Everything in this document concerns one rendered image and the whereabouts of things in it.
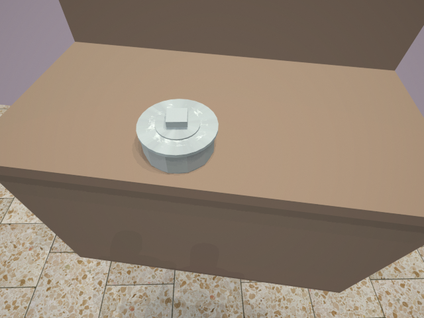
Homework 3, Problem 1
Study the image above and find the pot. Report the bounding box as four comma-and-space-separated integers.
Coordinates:
142, 141, 214, 174

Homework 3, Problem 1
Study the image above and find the table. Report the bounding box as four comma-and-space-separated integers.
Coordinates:
0, 0, 424, 293

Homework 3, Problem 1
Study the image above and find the knob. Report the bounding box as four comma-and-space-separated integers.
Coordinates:
166, 108, 188, 128

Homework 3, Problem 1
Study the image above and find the lid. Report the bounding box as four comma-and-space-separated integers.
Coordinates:
136, 99, 219, 158

